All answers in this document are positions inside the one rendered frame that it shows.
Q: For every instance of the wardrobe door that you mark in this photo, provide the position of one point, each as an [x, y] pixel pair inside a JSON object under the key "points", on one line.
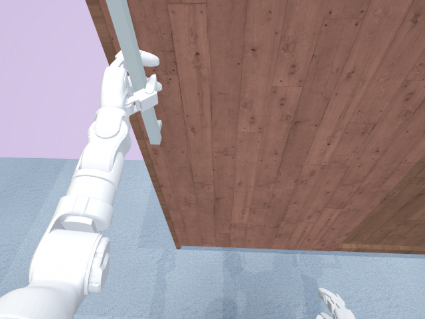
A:
{"points": [[284, 122], [399, 219]]}

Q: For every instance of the handle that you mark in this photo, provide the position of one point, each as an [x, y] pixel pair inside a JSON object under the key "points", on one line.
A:
{"points": [[123, 26]]}

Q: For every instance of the left robot hand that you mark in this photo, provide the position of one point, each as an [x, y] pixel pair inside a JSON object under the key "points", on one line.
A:
{"points": [[117, 87]]}

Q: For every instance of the robot left upper arm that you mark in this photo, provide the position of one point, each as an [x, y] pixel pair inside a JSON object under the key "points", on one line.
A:
{"points": [[68, 267]]}

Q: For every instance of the left robot forearm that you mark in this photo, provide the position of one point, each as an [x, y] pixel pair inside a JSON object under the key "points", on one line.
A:
{"points": [[87, 206]]}

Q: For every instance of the right robot hand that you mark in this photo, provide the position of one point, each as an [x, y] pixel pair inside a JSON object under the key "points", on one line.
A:
{"points": [[335, 305]]}

